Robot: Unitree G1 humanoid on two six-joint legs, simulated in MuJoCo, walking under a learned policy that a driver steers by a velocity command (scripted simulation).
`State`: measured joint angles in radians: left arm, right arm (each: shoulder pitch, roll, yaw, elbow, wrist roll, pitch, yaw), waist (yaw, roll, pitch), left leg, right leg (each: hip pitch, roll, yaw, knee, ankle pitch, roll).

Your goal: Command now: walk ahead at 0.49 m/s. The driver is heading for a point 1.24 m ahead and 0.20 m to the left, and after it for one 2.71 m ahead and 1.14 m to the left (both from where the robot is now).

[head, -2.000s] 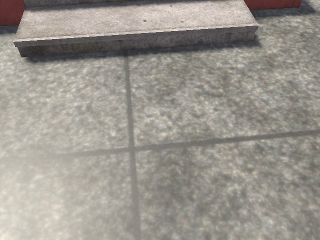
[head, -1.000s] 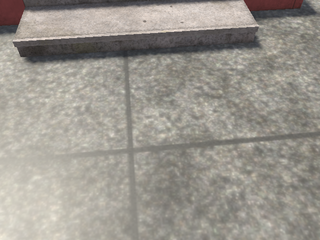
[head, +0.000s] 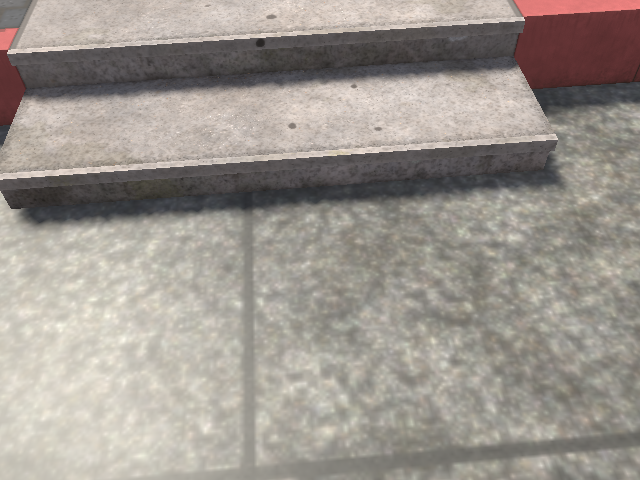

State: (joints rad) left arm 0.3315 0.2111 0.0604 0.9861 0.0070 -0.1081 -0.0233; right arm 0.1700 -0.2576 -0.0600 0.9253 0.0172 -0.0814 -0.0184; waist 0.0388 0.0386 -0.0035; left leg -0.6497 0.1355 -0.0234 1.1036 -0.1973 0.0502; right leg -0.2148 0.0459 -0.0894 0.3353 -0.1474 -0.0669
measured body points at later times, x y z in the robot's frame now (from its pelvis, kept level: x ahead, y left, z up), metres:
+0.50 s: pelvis +0.29 +0.08 +0.00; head +0.31 +0.10 +0.45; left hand +0.37 +0.35 -0.14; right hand +0.33 -0.18 -0.13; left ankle +0.32 +0.16 -0.74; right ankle +0.26 -0.08 -0.65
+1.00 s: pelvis +0.58 +0.02 -0.02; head +0.62 +0.02 +0.43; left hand +0.72 +0.28 -0.13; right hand +0.59 -0.24 -0.16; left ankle +0.43 +0.16 -0.65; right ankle +0.66 -0.06 -0.74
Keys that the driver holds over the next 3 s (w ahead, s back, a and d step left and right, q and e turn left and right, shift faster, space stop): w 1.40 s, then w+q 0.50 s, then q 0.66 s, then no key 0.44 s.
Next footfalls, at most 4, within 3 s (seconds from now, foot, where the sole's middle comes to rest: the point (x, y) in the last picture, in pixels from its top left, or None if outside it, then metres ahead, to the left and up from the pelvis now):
0.32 left None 0.36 0.17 -0.78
0.88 right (384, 396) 0.70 -0.06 -0.78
1.40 left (297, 307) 0.94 0.15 -0.78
1.88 right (360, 231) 1.20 -0.01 -0.78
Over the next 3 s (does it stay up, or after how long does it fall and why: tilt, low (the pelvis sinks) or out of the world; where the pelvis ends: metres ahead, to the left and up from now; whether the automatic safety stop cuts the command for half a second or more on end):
stays up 1.21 0.12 -0.01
